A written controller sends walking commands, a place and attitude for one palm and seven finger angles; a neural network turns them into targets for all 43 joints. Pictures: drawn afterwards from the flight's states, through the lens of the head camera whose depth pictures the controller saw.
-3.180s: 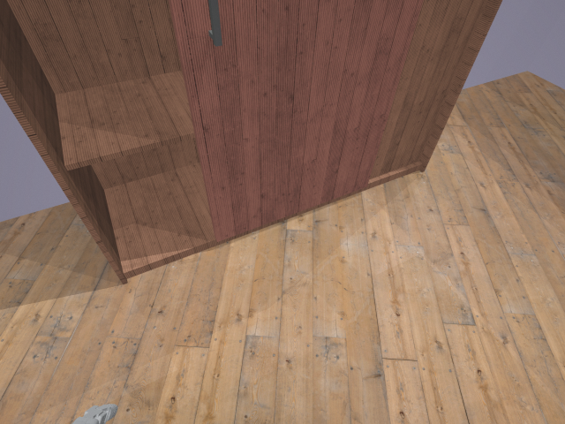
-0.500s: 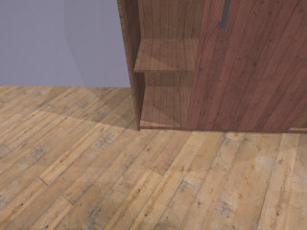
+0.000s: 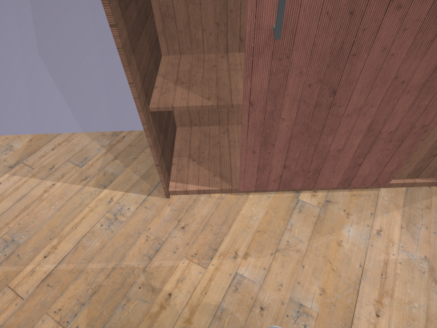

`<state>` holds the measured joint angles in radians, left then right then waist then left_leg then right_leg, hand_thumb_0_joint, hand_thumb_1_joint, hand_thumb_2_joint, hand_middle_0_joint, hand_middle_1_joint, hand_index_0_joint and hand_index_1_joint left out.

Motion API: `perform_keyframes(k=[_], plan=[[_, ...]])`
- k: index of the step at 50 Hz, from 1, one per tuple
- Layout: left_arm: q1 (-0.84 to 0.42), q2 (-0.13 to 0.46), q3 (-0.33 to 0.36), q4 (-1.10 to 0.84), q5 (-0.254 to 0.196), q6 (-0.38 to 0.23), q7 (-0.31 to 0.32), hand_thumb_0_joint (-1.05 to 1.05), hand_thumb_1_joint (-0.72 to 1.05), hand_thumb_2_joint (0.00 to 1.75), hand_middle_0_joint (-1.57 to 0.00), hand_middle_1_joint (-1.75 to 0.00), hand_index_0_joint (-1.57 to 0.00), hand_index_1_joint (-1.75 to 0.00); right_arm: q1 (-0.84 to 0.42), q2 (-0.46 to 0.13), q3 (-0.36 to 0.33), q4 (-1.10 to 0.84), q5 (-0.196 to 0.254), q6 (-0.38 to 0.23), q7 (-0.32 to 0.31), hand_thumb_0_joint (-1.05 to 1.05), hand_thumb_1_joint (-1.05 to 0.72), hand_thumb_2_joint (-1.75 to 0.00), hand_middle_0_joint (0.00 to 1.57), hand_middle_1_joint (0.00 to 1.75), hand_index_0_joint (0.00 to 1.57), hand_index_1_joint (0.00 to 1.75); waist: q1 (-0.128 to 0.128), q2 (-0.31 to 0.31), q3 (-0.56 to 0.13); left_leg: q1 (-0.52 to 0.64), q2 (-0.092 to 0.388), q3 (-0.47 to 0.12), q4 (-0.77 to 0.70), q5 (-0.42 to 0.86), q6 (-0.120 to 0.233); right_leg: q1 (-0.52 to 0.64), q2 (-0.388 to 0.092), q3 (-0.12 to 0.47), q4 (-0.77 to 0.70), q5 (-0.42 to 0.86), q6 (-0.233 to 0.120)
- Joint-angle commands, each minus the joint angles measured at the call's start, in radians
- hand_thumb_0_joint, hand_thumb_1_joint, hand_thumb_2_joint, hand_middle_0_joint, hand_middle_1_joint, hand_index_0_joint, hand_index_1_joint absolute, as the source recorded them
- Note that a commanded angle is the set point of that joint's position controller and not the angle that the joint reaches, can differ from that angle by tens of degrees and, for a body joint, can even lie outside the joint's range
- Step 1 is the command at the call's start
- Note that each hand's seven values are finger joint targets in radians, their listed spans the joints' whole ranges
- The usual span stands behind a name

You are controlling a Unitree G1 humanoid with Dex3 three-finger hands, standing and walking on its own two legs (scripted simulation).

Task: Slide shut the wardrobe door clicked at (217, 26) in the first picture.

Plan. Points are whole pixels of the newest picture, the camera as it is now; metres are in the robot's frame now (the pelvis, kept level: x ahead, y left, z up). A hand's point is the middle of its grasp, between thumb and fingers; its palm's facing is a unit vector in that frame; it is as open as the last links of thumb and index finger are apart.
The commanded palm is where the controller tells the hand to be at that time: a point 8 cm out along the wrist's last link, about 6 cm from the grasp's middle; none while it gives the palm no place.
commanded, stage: take the last steps up to it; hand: right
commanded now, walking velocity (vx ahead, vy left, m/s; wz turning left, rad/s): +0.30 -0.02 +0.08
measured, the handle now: out of the picture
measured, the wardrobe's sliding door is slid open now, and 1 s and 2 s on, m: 0.38 0.38 0.38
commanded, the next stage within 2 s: come to a stop and stand still in 0.80 s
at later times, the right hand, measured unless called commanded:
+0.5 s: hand (315, 263) +0.29 -0.20 -0.14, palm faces -0.08 +0.98 -0.19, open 7.3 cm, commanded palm none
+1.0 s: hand (327, 245) +0.35 -0.25 -0.17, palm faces -0.02 +0.99 -0.13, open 7.4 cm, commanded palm none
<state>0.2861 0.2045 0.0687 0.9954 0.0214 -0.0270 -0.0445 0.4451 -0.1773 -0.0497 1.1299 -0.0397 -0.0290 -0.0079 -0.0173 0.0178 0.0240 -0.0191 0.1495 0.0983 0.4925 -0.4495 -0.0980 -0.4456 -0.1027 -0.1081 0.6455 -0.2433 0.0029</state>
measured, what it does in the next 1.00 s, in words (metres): walks ahead: left foot, then right foot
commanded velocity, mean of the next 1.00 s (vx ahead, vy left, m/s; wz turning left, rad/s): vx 0.18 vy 0.03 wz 0.05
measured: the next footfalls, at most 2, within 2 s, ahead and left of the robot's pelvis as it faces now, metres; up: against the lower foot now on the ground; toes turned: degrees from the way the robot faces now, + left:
left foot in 0.52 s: +0.31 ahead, +0.09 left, +0.00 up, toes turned +11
right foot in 0.86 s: +0.43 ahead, -0.16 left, +0.00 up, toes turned -5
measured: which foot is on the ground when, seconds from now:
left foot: down 0.00-0.00, up 0.02-0.50, down 0.52-0.88, up 0.90-1.00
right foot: down 0.00-0.52, up 0.54-0.84, down 0.86-1.00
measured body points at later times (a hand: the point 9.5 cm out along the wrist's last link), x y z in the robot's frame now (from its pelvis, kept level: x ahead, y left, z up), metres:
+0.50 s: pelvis +0.18 -0.03 +0.01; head +0.19 -0.02 +0.46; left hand +0.09 +0.16 -0.15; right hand +0.30 -0.25 -0.12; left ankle +0.26 +0.08 -0.71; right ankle +0.09 -0.12 -0.72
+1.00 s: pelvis +0.35 -0.08 +0.02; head +0.36 -0.11 +0.47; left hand +0.39 +0.16 -0.11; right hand +0.35 -0.30 -0.15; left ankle +0.30 +0.06 -0.66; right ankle +0.39 -0.15 -0.72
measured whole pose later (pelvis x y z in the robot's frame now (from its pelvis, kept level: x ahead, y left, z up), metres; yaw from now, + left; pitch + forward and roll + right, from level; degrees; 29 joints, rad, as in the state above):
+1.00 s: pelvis +0.35 -0.08 +0.02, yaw +5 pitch -1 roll +2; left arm 0.22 0.14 0.03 1.03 0.02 -0.06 0.04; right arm 0.31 -0.18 -0.05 1.12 -0.02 0.01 -0.01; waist -0.01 0.04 0.03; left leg -0.36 0.05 0.05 0.97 -0.44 -0.01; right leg -0.27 -0.05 -0.17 0.53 -0.25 -0.05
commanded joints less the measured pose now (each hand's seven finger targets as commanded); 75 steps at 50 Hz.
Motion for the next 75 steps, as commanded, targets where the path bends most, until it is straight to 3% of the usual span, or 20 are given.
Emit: perform_keyframes(k=[1, 4, 7, 21, 24, 25, 26, 27, 28, 32, 41, 42, 44, 48, 53, 65, 67, 68, 69, 75], plan=[[0.376, 0.270, 0.047, 0.068, 0.007, -0.017, 0.056, 0.00, 0.90, 0.90, -0.20, -0.30, -0.20, -0.30, -0.068, -0.053, -0.013, -0.136, 0.025, -0.011, 0.001, 0.00, -0.90, -0.90, 0.20, 0.30, 0.20, 0.30, 0.152, -0.400, -0.153, -0.624, -0.119, -0.056, 0.798, -0.159, 0.108, 0.559, -0.338, 0.589, -0.429, -0.229, -0.142], [0.134, 0.100, 0.001, 0.028, 0.007, -0.040, 0.064, 0.00, 0.90, 0.90, -0.20, -0.30, -0.20, -0.30, -0.158, -0.051, -0.022, -0.111, 0.011, -0.021, 0.018, 0.00, -0.90, -0.90, 0.20, 0.30, 0.20, 0.30, 0.076, -0.122, 0.028, -0.630, -0.005, -0.090, 0.841, 0.110, 0.120, 0.277, -0.252, 0.344, -0.433, -0.111, -0.133], [0.062, 0.054, -0.013, 0.027, 0.000, -0.057, 0.069, 0.00, 0.90, 0.90, -0.20, -0.30, -0.20, -0.30, -0.058, -0.015, -0.015, -0.077, 0.006, 0.006, 0.021, 0.00, -0.90, -0.90, 0.20, 0.30, 0.20, 0.30, 0.009, -0.135, 0.005, -0.519, -0.006, -0.067, 0.707, 0.150, 0.100, 0.197, -0.198, 0.183, -0.459, 0.012, -0.138], [0.177, 0.058, 0.002, 0.110, 0.011, -0.046, 0.068, 0.00, 0.90, 0.90, -0.20, -0.30, -0.20, -0.30, -0.344, -0.011, -0.018, -0.200, 0.008, 0.002, 0.023, 0.00, -0.90, -0.90, 0.20, 0.30, 0.20, 0.30, 0.060, -0.036, 0.100, -0.486, -0.053, 0.000, 0.173, 0.179, 0.102, 0.393, -0.210, 0.110, -0.407, 0.251, -0.181], [0.162, 0.061, -0.004, 0.120, 0.004, -0.041, 0.068, 0.00, 0.90, 0.90, -0.20, -0.30, -0.20, -0.30, -0.184, -0.034, -0.026, -0.148, 0.005, -0.015, 0.021, 0.00, -0.90, -0.90, 0.20, 0.30, 0.20, 0.30, -0.018, -0.022, 0.011, -0.193, -0.129, 0.064, 0.002, 0.260, 0.136, 0.355, -0.132, 0.016, -0.153, 0.467, -0.119], [0.154, 0.047, -0.007, 0.113, -0.007, -0.046, 0.062, 0.00, 0.90, 0.90, -0.20, -0.30, -0.20, -0.30, -0.056, -0.086, -0.039, -0.105, 0.002, -0.027, 0.014, 0.00, -0.90, -0.90, 0.20, 0.30, 0.20, 0.30, -0.072, 0.035, -0.069, 0.034, -0.046, -0.041, -0.017, 0.291, 0.185, 0.223, -0.083, -0.036, 0.048, 0.445, -0.080], [0.162, -0.003, -0.016, 0.082, -0.016, -0.054, 0.052, 0.00, 0.90, 0.90, -0.20, -0.30, -0.20, -0.30, 0.083, -0.188, -0.065, -0.076, 0.004, -0.037, 0.000, 0.00, -0.90, -0.90, 0.20, 0.30, 0.20, 0.30, -0.102, 0.246, -0.161, 0.260, 0.207, -0.403, -0.109, 0.343, 0.295, -0.043, 0.039, -0.111, 0.344, 0.055, -0.033], [0.111, 0.023, -0.014, 0.059, -0.013, -0.048, 0.052, 0.00, 0.90, 0.90, -0.20, -0.30, -0.20, -0.30, 0.115, -0.231, -0.069, -0.065, 0.022, -0.035, -0.002, 0.00, -0.90, -0.90, 0.20, 0.30, 0.20, 0.30, -0.106, 0.200, -0.160, 0.238, 0.311, -0.561, -0.206, 0.340, 0.383, -0.149, 0.076, -0.024, 0.563, -0.324, -0.030], [0.028, 0.015, -0.008, 0.045, -0.009, -0.040, 0.050, 0.00, 0.90, 0.90, -0.20, -0.30, -0.20, -0.30, 0.041, -0.209, -0.066, -0.082, 0.023, -0.033, -0.007, 0.00, -0.90, -0.90, 0.20, 0.30, 0.20, 0.30, -0.104, 0.130, -0.092, 0.118, 0.295, -0.546, -0.241, 0.207, 0.381, -0.200, 0.025, 0.065, 0.639, -0.283, -0.036], [0.084, -0.038, -0.011, 0.062, 0.009, 0.002, 0.040, 0.00, 0.90, 0.90, -0.20, -0.30, -0.20, -0.30, -0.164, -0.063, -0.030, -0.128, 0.010, -0.041, -0.018, 0.00, -0.90, -0.90, 0.20, 0.30, 0.20, 0.30, 0.041, 0.069, 0.050, -0.256, 0.161, -0.194, -0.325, 0.202, 0.268, -0.065, -0.054, 0.073, 0.465, -0.097, -0.001], [0.076, -0.005, -0.016, 0.040, 0.004, -0.020, 0.032, 0.00, 0.90, 0.90, -0.20, -0.30, -0.20, -0.30, -0.135, -0.121, -0.030, -0.082, 0.017, -0.020, 0.000, 0.00, -0.90, -0.90, 0.20, 0.30, 0.20, 0.30, 0.048, 0.052, 0.027, -0.324, 0.055, -0.082, -0.168, 0.115, 0.206, 0.273, 0.034, -0.055, -0.097, 0.042, 0.020], [0.135, 0.029, -0.011, 0.059, 0.005, -0.027, 0.037, 0.00, 0.90, 0.90, -0.20, -0.30, -0.20, -0.30, -0.131, -0.097, -0.024, -0.083, 0.018, -0.013, 0.002, 0.00, -0.90, -0.90, 0.20, 0.30, 0.20, 0.30, 0.075, -0.026, 0.014, -0.369, 0.017, -0.063, -0.060, 0.080, 0.186, 0.366, 0.012, -0.015, -0.158, 0.031, 0.020], [0.265, 0.189, 0.019, 0.073, 0.017, -0.028, 0.054, 0.00, 0.90, 0.90, -0.20, -0.30, -0.20, -0.30, -0.131, -0.022, -0.011, -0.123, 0.022, -0.008, 0.007, 0.00, -0.90, -0.90, 0.20, 0.30, 0.20, 0.30, 0.111, -0.385, -0.004, -0.562, -0.155, 0.055, 0.416, -0.168, 0.112, 0.434, -0.325, 0.459, -0.434, -0.061, -0.122], [0.029, 0.058, -0.033, 0.029, 0.009, -0.033, 0.086, 0.00, 0.90, 0.90, -0.20, -0.30, -0.20, -0.30, -0.128, -0.016, -0.002, -0.064, 0.022, 0.006, 0.001, 0.00, -0.90, -0.90, 0.20, 0.30, 0.20, 0.30, 0.017, -0.093, 0.040, -0.457, -0.040, -0.106, 0.528, 0.047, 0.090, 0.248, -0.243, 0.220, -0.391, 0.498, -0.138], [0.013, 0.110, -0.010, 0.042, -0.005, 0.000, 0.108, 0.00, 0.90, 0.90, -0.20, -0.30, -0.20, -0.30, -0.107, -0.044, -0.012, -0.074, 0.021, 0.067, -0.012, 0.00, -0.90, -0.90, 0.20, 0.30, 0.20, 0.30, 0.020, -0.113, -0.053, -0.403, -0.088, -0.078, 0.451, 0.085, 0.063, 0.360, -0.239, 0.105, -0.306, 0.852, -0.156], [-0.030, 0.123, 0.030, 0.021, 0.005, 0.037, 0.086, 0.00, 0.90, 0.90, -0.20, -0.30, -0.20, -0.30, -0.184, -0.051, -0.019, -0.166, 0.020, 0.060, -0.021, 0.00, -0.90, -0.90, 0.20, 0.30, 0.20, 0.30, 0.017, -0.199, -0.071, -0.266, -0.109, -0.038, 0.112, 0.164, 0.090, 0.321, -0.195, 0.105, -0.218, 0.575, -0.132], [-0.015, 0.082, 0.025, 0.019, -0.005, 0.038, 0.072, 0.00, 0.90, 0.90, -0.20, -0.30, -0.20, -0.30, -0.129, -0.103, -0.022, -0.148, 0.013, 0.034, -0.027, 0.00, -0.90, -0.90, 0.20, 0.30, 0.20, 0.30, -0.003, -0.049, -0.100, -0.125, -0.042, -0.091, -0.115, 0.471, 0.096, 0.254, -0.093, 0.043, -0.087, 0.307, -0.042], [0.009, 0.014, 0.013, 0.003, -0.012, 0.037, 0.065, 0.00, 0.90, 0.90, -0.20, -0.30, -0.20, -0.30, -0.149, -0.172, -0.027, -0.150, 0.007, 0.021, -0.036, 0.00, -0.90, -0.90, 0.20, 0.30, 0.20, 0.30, 0.023, 0.165, -0.106, -0.050, 0.139, -0.290, -0.104, 0.793, 0.160, 0.102, 0.018, -0.020, 0.013, -0.046, 0.011], [-0.014, 0.003, 0.007, -0.014, -0.015, 0.050, 0.065, 0.00, 0.90, 0.90, -0.20, -0.30, -0.20, -0.30, -0.139, -0.193, -0.024, -0.155, 0.014, 0.018, -0.032, 0.00, -0.90, -0.90, 0.20, 0.30, 0.20, 0.30, -0.001, 0.164, -0.103, -0.090, 0.239, -0.311, -0.107, 0.958, 0.254, 0.079, 0.070, 0.034, 0.123, -0.329, 0.020], [-0.031, 0.030, 0.003, 0.011, -0.012, 0.072, 0.063, 0.00, 0.90, 0.90, -0.20, -0.30, -0.20, -0.30, -0.248, -0.160, -0.026, -0.177, 0.014, 0.020, -0.038, 0.00, -0.90, -0.90, 0.20, 0.30, 0.20, 0.30, 0.014, 0.152, -0.040, -0.157, 0.149, -0.224, -0.134, 0.753, 0.277, 0.049, 0.063, 0.108, 0.302, -0.222, 0.041]])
